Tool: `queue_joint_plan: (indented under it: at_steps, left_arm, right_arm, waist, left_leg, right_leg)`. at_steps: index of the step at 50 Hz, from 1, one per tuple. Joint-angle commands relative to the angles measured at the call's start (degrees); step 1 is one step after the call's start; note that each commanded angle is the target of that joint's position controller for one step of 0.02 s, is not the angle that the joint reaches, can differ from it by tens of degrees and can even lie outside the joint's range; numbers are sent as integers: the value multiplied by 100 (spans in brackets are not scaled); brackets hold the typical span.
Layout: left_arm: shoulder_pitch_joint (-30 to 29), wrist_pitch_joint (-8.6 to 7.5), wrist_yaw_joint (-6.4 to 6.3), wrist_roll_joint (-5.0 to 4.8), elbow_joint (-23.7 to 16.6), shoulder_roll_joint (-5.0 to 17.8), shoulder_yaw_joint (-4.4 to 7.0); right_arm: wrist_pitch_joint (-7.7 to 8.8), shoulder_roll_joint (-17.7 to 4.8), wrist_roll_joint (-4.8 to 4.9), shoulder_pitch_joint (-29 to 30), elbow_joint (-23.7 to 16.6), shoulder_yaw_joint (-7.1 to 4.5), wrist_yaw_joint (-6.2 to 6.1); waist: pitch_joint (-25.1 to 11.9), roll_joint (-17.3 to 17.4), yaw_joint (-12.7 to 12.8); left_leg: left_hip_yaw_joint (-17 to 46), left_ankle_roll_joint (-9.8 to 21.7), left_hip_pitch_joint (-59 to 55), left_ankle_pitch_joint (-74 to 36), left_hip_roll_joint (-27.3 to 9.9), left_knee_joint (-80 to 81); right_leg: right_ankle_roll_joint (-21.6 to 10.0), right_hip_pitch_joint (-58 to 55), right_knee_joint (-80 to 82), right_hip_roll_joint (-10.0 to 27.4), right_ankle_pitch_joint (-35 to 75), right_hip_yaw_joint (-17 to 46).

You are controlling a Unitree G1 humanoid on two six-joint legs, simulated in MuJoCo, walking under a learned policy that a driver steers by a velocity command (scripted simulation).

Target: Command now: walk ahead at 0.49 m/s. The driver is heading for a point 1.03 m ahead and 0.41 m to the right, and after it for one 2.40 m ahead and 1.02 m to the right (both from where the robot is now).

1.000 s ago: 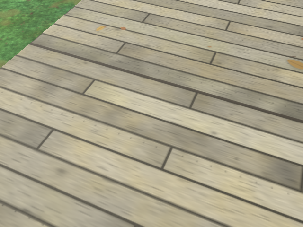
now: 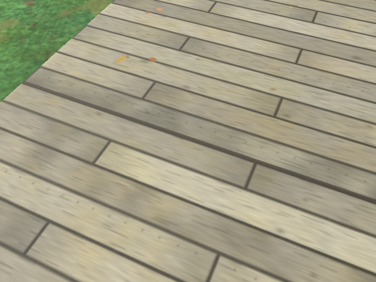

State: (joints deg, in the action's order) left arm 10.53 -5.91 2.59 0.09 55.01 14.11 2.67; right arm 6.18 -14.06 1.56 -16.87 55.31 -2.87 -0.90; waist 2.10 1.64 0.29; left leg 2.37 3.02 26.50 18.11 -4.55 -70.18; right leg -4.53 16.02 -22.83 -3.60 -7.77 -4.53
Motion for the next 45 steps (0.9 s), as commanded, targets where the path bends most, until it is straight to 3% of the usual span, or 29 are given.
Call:
queue_joint_plan:
  at_steps: [1, 5, 9, 12, 14, 16, 17, 18, 19, 20, 21, 22, 24, 26, 27, 30, 34, 38, 41, 43, 44, 45]
  left_arm:
    - [23, -125, -21, 2, -148, 441, 50]
    - [489, -79, -197, 8, -18, 728, 103]
    - [928, -22, -268, -63, 58, 840, 113]
    - [1370, 48, -275, -122, 199, 850, 121]
    - [1497, 122, -300, -140, 240, 885, 147]
    - [1418, 179, -329, -149, 206, 992, 200]
    - [1295, 202, -332, -145, 160, 1047, 221]
    - [1192, 218, -323, -115, 104, 963, 188]
    - [1095, 207, -308, -33, -63, 718, 91]
    - [1808, 107, -284, -66, -165, -54, -111]
    - [1777, 8, -267, -198, -93, 271, -48]
    - [1265, -11, -282, -337, -235, 783, 107]
    - [802, 58, -345, -252, -324, 692, 159]
    - [981, 235, -336, -225, -313, 426, 197]
    - [997, 307, -324, -227, -337, 295, 192]
    - [682, 422, -328, -180, -566, 301, 242]
    - [24, 371, -199, -135, -831, 260, 229]
    - [-818, 349, -38, -118, -1180, 197, 157]
    - [-1132, 360, 60, -137, -1434, 262, 160]
    - [-970, 376, 94, -149, -1520, 425, 237]
    - [-595, 387, 90, -163, -1477, 575, 321]
    - [188, 385, 68, -187, -1296, 813, 467]
  right_arm:
    - [-105, -224, -23, -548, -192, -116, -49]
    - [-113, -350, -127, 513, -601, -152, -38]
    - [-47, -219, -96, 1408, -853, -71, 65]
    - [-15, -244, -51, 2007, -1075, -33, 161]
    - [38, -317, -31, 2205, -1221, -36, 236]
    - [98, -505, -24, 1995, -1232, -92, 275]
    - [126, -639, -26, 1658, -1167, -152, 271]
    - [143, -875, -33, 875, -948, -283, 236]
    - [156, -1264, -124, -241, -727, -412, 178]
    - [98, -1846, -230, -904, -581, -558, 155]
    - [75, -1327, -226, -947, -598, -415, 168]
    - [78, -946, -187, -431, -680, -293, 151]
    - [77, -551, -167, 384, -757, -169, 165]
    - [105, -416, -230, 679, -704, -149, 181]
    - [125, -443, -237, 674, -665, -170, 173]
    - [155, -620, -262, 553, -552, -242, 96]
    - [95, -801, -252, 390, -490, -296, -14]
    - [-11, -976, -165, 23, -412, -362, -71]
    - [-130, -1078, -77, -129, -363, -414, -64]
    - [-201, -1236, -37, -1, -421, -458, -71]
    - [-246, -1320, -15, 77, -456, -478, -78]
    - [-294, -1351, 15, 210, -498, -473, -78]
  waist:
    - [-153, -527, -247]
    - [143, -387, -50]
    - [202, -388, 238]
    - [337, -359, 447]
    - [375, -408, 421]
    - [232, -538, 208]
    - [33, -627, -20]
    - [-455, -584, -420]
    - [-1357, -339, -865]
    - [-2374, 1103, -664]
    - [-2713, 1283, -731]
    - [-1700, 887, -651]
    - [-707, 342, -329]
    - [-357, 539, -16]
    - [-279, 482, 36]
    - [-69, 259, 85]
    - [93, 158, -55]
    - [355, 21, -358]
    - [414, 82, -383]
    - [163, 257, -166]
    - [-124, 358, 80]
    - [-542, 297, 549]
  left_leg:
    - [189, -11, 536, -326, -485, 310]
    - [97, -237, 1379, -1473, -555, 1612]
    - [-189, -252, 1100, -2452, -259, 3124]
    - [-206, -258, 1118, -2355, -108, 3683]
    - [-121, -201, 1129, -2033, -29, 4002]
    - [-105, -119, 639, -1672, 87, 4234]
    - [-203, -49, 68, -1493, 218, 4316]
    - [-305, 97, -1041, -1457, 335, 4410]
    - [306, 427, -2814, -1572, -345, 4085]
    - [2716, 1244, -5139, -860, -1888, 4397]
    - [3899, 1365, -5120, -288, -2101, 5121]
    - [2957, 1026, -4324, -176, -1904, 5211]
    - [1530, 718, -2665, -739, -1450, 5613]
    - [690, 595, -1799, -1002, -1138, 6015]
    - [417, 644, -1638, -1239, -1108, 6131]
    - [-152, 740, -1657, -1761, -1131, 6299]
    - [-794, 651, -1938, -1945, -1051, 6373]
    - [-1165, 606, -2489, -1996, -1210, 6300]
    - [-1339, 508, -3070, -2520, -1369, 5934]
    - [-1521, 386, -3219, -4217, -1370, 5296]
    - [-1606, 314, -3208, -5196, -1324, 4650]
    - [-1760, 172, -2965, -5653, -1139, 3565]
  right_leg:
    - [-985, -237, 1594, 1557, 430, 1543]
    - [-970, -462, 1790, 1540, 620, 1283]
    - [-733, -717, 1764, 1350, 802, 855]
    - [-732, -1196, 1534, 1506, 751, 977]
    - [-699, -1579, 1247, 1688, 838, 1158]
    - [-596, -1744, 912, 1817, 1145, 1343]
    - [-526, -1712, 550, 1773, 1736, 1341]
    - [-381, -1517, -315, 1480, 2396, 1158]
    - [-173, -567, -1863, 1117, 1745, 902]
    - [268, 1712, -4104, 177, -786, 416]
    - [250, 2326, -5009, 198, -2528, 1211]
    - [181, 2767, -5334, 507, -2201, 1237]
    - [178, 2456, -4898, 983, -1304, 1028]
    - [182, 1878, -4543, 1196, -879, 1018]
    - [195, 1833, -4499, 1218, -767, 977]
    - [254, 2266, -4074, 1245, -161, 1067]
    - [299, 2399, -2774, 1166, 851, 889]
    - [213, 2519, -1916, 1088, 948, 474]
    - [44, 2553, -1593, 974, 362, 236]
    - [-155, 1952, -1513, 654, -195, -94]
    - [-280, 1357, -1511, 402, -450, -278]
    - [-462, 275, -1169, 95, -247, -418]
